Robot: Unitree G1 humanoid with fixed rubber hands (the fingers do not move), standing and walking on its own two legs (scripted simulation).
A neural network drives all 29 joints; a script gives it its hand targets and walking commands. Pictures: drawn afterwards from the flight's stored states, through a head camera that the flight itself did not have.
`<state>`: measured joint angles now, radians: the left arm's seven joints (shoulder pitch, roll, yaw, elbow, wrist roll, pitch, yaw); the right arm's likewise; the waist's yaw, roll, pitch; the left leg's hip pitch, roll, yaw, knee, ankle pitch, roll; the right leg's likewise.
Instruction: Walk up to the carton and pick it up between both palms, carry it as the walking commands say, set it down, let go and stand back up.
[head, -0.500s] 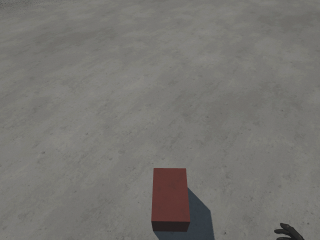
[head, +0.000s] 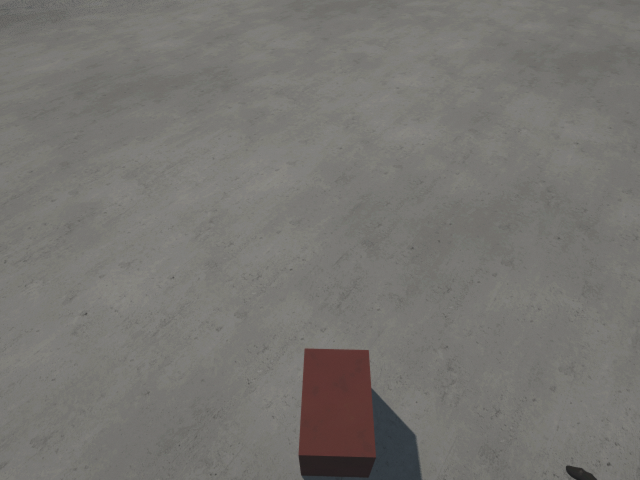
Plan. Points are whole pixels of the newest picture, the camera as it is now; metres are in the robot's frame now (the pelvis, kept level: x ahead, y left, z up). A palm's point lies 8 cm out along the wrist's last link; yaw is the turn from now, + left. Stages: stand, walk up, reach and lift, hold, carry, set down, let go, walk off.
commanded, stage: walk up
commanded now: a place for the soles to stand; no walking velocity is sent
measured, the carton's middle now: (335, 411) +0.47 -0.03 -0.68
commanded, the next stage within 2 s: reach and lift in 0.54 s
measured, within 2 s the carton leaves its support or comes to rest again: neither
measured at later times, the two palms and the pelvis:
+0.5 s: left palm out of the picture +0.13 +0.32 -0.10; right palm out of the picture +0.12 -0.33 -0.10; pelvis +0.02 +0.00 +0.00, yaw +0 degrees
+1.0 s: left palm (158, 443) +0.23 +0.25 -0.12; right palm (551, 449) +0.21 -0.30 -0.12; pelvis -0.02 -0.01 -0.04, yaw -6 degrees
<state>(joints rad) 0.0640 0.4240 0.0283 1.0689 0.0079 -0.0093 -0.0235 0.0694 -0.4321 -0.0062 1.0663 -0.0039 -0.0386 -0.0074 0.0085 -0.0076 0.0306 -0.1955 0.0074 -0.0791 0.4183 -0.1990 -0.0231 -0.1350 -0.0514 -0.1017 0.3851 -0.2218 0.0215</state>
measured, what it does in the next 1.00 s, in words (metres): stands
